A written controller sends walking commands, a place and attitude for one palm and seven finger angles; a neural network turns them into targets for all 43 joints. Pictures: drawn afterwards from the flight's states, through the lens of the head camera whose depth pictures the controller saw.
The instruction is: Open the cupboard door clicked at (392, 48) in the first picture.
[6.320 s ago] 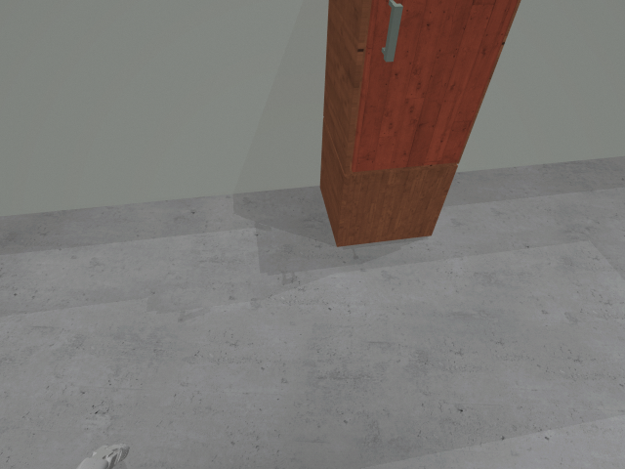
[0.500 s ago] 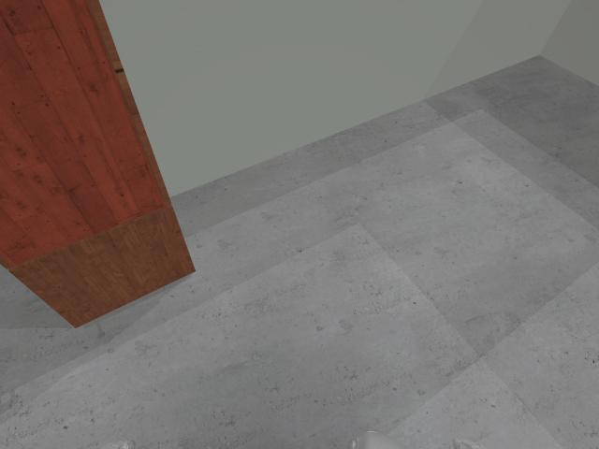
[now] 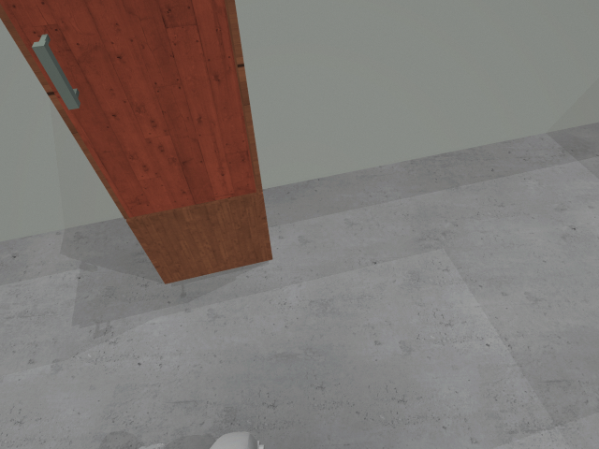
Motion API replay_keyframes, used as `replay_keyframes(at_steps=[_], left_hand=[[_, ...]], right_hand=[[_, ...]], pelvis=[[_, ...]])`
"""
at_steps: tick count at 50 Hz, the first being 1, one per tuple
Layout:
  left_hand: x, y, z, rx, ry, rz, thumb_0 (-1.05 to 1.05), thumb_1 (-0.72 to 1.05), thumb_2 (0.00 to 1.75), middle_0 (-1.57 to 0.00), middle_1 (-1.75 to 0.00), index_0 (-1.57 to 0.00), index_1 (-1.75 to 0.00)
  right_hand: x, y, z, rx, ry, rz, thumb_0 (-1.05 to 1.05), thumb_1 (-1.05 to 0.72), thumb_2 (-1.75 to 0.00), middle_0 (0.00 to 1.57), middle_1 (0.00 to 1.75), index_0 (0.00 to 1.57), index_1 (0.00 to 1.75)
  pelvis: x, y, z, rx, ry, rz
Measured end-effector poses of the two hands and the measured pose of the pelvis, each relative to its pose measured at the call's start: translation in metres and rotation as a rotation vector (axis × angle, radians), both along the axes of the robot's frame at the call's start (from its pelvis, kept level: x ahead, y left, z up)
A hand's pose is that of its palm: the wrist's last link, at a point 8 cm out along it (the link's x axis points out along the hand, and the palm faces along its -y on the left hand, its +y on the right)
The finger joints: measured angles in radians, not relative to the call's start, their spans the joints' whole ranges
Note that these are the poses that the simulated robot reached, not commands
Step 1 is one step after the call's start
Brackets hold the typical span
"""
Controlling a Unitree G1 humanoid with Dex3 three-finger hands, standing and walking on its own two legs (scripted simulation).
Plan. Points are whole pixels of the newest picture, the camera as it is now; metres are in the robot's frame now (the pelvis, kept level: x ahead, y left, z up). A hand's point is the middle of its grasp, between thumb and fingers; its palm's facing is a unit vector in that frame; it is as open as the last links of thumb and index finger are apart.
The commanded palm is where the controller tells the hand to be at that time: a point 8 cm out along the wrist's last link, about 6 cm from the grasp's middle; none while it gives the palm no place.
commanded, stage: turn to face it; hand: left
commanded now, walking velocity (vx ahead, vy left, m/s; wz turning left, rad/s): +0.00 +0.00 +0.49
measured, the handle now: (59, 72) +0.75 +0.51 +0.12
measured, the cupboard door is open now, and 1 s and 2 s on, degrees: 0 0 0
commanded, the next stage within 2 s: take the last steps up to it in 0.54 s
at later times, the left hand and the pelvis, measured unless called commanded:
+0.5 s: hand out of the picture +0.02 +0.26 -0.16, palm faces +0.22 -0.94 -0.25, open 7.4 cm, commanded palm none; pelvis -0.02 +0.04 +0.00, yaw +11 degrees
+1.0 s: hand out of the picture -0.12 +0.19 -0.16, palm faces +0.41 -0.89 -0.21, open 7.3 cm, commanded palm none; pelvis -0.02 +0.04 +0.01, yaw +19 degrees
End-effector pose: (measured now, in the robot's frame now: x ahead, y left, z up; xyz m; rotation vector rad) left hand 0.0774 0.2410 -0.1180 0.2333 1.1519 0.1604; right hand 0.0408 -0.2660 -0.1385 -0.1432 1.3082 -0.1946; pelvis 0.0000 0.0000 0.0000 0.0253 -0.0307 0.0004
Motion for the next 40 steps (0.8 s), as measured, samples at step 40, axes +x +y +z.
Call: replay_keyframes(at_steps=[40], left_hand=[[-0.135,0.000,0.004,-0.019,0.046,0.344,0.00,0.91,0.89,-0.20,-0.30,-0.20,-0.30]], right_hand=[[0.006,0.042,-0.009,0.049,0.040,0.270,0.00,-0.91,-0.90,0.20,0.30,0.20,0.30]], pelvis=[[-0.035,0.008,0.006,0.000,0.011,0.283]])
